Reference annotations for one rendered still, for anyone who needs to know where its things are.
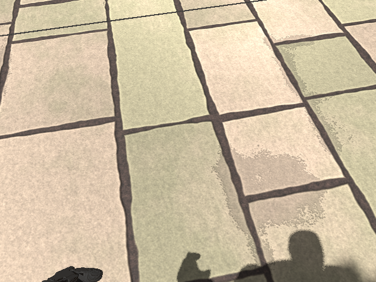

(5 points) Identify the robot left hand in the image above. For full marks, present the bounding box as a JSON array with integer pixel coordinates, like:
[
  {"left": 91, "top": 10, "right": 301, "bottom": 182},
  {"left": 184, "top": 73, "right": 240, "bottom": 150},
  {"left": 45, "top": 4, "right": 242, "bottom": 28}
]
[{"left": 42, "top": 266, "right": 103, "bottom": 282}]

